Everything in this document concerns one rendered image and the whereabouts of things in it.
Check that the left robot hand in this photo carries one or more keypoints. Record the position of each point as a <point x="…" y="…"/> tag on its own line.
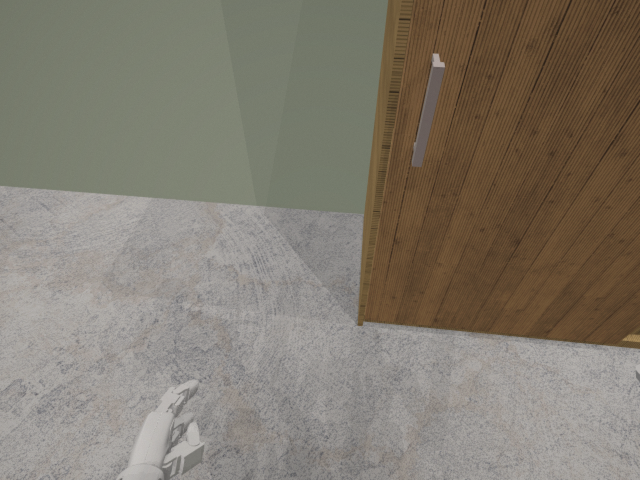
<point x="156" y="442"/>

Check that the handle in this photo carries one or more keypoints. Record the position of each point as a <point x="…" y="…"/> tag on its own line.
<point x="431" y="97"/>

